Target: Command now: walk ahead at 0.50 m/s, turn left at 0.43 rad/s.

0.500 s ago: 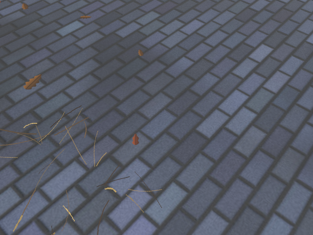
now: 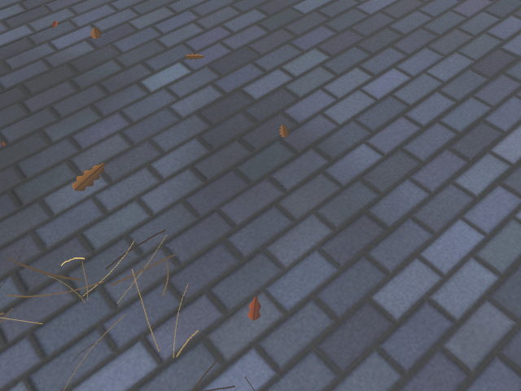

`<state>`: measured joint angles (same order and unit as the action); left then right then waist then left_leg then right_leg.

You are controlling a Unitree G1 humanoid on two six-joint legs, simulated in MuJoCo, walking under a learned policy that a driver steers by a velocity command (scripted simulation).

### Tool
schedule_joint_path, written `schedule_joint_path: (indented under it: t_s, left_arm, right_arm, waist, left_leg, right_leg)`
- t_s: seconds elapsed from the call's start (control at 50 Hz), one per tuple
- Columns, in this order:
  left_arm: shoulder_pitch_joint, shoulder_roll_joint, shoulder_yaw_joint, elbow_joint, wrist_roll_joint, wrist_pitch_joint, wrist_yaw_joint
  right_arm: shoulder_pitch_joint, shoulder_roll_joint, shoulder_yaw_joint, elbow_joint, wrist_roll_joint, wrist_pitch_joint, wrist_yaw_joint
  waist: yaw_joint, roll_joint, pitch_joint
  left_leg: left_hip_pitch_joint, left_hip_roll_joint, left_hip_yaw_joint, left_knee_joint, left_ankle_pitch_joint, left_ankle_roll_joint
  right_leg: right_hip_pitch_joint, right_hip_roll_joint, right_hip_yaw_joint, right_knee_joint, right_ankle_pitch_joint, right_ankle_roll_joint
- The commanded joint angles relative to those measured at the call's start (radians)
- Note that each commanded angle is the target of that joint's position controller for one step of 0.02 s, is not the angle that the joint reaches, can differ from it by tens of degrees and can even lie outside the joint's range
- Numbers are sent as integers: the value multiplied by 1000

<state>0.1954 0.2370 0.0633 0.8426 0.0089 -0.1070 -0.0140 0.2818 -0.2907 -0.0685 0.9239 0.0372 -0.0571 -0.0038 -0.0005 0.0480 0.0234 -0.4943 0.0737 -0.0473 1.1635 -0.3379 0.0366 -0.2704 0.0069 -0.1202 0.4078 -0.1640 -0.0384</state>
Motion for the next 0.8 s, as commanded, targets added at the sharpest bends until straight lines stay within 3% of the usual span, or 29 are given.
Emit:
schedule_joint_path:
  t_s: [0.02, 0.08, 0.16, 0.22, 0.26, 0.32, 0.34, 0.36, 0.38, 0.4, 0.42, 0.44, 0.46, 0.48, 0.5, 0.54, 0.58, 0.66, 0.7, 0.8]
  left_arm:
    - [-8, 110, 28, -29, 4, -21, 6]
    - [16, 135, 38, -8, 8, -18, 21]
    - [37, 165, 46, 3, 2, -7, 34]
    - [85, 187, 55, 20, -11, 9, 38]
    - [102, 201, 61, 29, -23, 23, 37]
    - [70, 242, 72, 19, -36, 45, 41]
    - [49, 250, 73, 14, -41, 55, 42]
    - [53, 234, 64, 9, -37, 56, 43]
    - [86, 131, 34, -28, 3, 45, 42]
    - [115, 76, 7, -72, -6, 2, 31]
    - [-10, 161, 25, -94, -48, -29, 17]
    - [-46, 161, 24, -104, -59, -45, 13]
    - [-43, 155, 25, -87, -35, -49, 22]
    - [-35, 169, 36, -75, -11, -39, 30]
    - [-7, 173, 39, -71, -11, -24, 27]
    - [11, 152, 37, -65, -4, -1, 24]
    - [-46, 125, 28, -82, 2, 9, 26]
    - [-167, 99, 14, -113, -5, 5, 13]
    - [-225, 95, 8, -127, -13, -1, 3]
    - [-304, 115, 6, -165, -17, -18, -24]
  right_arm:
    - [23, -34, -18, -66, 1, 18, -1]
    - [-36, -26, -20, -101, -11, 27, 3]
    - [-160, -8, -8, -145, -17, 18, 28]
    - [-254, -4, -2, -191, -18, 18, 46]
    - [-285, -14, -3, -219, -16, 20, 57]
    - [-207, -64, -29, -230, -13, 25, 63]
    - [-84, -101, -52, -204, -9, 26, 60]
    - [84, -170, -90, -158, -7, 29, 46]
    - [157, -285, -119, -139, -6, 36, 24]
    - [121, -316, -110, -182, -16, 17, 33]
    - [124, -223, -82, -185, -22, 4, 43]
    - [91, -178, -70, -181, -20, -7, 43]
    - [15, -145, -60, -195, -16, -12, 41]
    - [-46, -102, -46, -212, -22, -11, 38]
    - [-72, -95, -40, -227, -34, -13, 32]
    - [-62, -97, -39, -225, -32, -20, 23]
    - [-22, -116, -42, -207, -29, -25, 9]
    - [32, -119, -38, -182, -26, -22, -4]
    - [57, -125, -37, -167, -25, -23, -5]
    - [126, -131, -38, -122, -23, -9, -9]
  waist:
    - [-16, -132, -24]
    - [-11, -106, 3]
    - [27, -92, 34]
    - [61, -83, 65]
    - [61, -92, 72]
    - [-10, -138, -3]
    - [-84, -132, -68]
    - [-163, -94, -157]
    - [-130, 128, -213]
    - [-62, 207, -376]
    - [-120, 65, -326]
    - [-102, 46, -209]
    - [-54, -34, -140]
    - [-16, -40, -99]
    - [13, 3, -98]
    - [23, -4, -90]
    - [7, -12, -63]
    - [-45, 17, -33]
    - [-72, 28, -4]
    - [-97, 29, 41]
  left_leg:
    - [-143, 84, -54, -7, 83, -10]
    - [-214, 84, -59, -122, 210, -27]
    - [-187, 64, 10, -351, 374, -21]
    - [-208, 51, 54, -451, 357, -2]
    - [-215, 37, 78, -488, 289, 21]
    - [-46, -53, 160, -501, 137, 77]
    - [115, -104, 188, -543, 145, 107]
    - [388, -137, 157, -598, 203, 146]
    - [667, 85, -233, -640, 189, 241]
    - [864, 264, -793, -830, 10, 416]
    - [854, 253, -730, -892, 6, 354]
    - [740, 220, -573, -880, 67, 314]
    - [586, 171, -454, -874, 158, 275]
    - [467, 132, -364, -890, 251, 248]
    - [387, 129, -337, -909, 323, 256]
    - [327, 107, -261, -934, 443, 258]
    - [314, 88, -200, -955, 507, 245]
    - [331, 47, -122, -967, 445, 187]
    - [339, 56, -126, -980, 357, 177]
    - [519, 138, -182, -907, 417, 175]
  right_leg:
    - [110, -287, 207, -270, 124, -150]
    - [130, -282, 103, -285, 196, -149]
    - [161, -261, -15, -293, 207, -123]
    - [251, -290, -53, -269, 225, -114]
    - [324, -313, -70, -225, 291, -101]
    - [370, -316, -110, -27, 725, -66]
    - [343, -290, -134, 146, 825, -45]
    - [208, -246, -151, 391, 722, -2]
    - [-146, -147, -147, 747, 87, 56]
    - [-422, 35, 98, 987, -456, 82]
    - [-540, -16, 210, 1022, -396, 56]
    - [-574, -59, 196, 965, -309, 28]
    - [-513, -105, 198, 875, -232, 22]
    - [-438, -133, 197, 797, -180, 23]
    - [-372, -148, 202, 770, -151, 31]
    - [-336, -151, 182, 691, -111, 56]
    - [-368, -143, 163, 580, -13, 78]
    - [-354, -108, 149, 300, 240, 81]
    - [-333, -88, 137, 204, 313, 72]
    - [-410, -64, 139, 98, 223, 23]
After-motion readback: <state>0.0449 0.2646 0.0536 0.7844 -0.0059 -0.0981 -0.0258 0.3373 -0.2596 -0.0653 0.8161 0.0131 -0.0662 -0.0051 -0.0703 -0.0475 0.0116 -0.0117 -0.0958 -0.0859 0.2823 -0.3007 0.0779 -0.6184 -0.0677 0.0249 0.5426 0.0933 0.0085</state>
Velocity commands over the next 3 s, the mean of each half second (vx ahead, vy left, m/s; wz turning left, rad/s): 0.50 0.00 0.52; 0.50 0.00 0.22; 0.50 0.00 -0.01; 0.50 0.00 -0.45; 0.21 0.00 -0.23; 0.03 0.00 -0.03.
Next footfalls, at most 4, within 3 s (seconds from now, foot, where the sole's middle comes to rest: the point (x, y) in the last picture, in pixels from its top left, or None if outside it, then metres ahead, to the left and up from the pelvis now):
0.36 left None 0.34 0.18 -0.78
0.90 right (248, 309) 0.70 0.09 -0.78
1.42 left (136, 257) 0.88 0.43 -0.78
1.96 right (204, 168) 1.24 0.25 -0.78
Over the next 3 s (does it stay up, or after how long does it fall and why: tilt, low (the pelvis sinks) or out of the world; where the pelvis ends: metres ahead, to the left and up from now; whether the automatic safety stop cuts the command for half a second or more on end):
stays up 1.29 0.36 -0.01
